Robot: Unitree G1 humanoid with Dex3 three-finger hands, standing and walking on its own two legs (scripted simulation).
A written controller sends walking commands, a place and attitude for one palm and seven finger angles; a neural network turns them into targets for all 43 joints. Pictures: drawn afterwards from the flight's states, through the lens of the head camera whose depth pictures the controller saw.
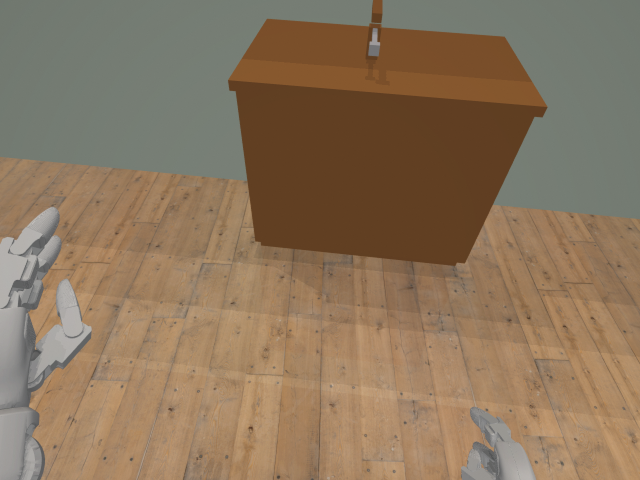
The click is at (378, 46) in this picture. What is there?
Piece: tap's lever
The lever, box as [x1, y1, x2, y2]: [368, 41, 379, 55]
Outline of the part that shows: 370,41 368,55 378,55 379,42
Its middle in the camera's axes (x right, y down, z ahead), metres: +0.14 -0.51 +1.04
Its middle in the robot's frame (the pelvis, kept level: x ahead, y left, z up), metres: +1.13 -0.07 +0.08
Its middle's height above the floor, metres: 0.85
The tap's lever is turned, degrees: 0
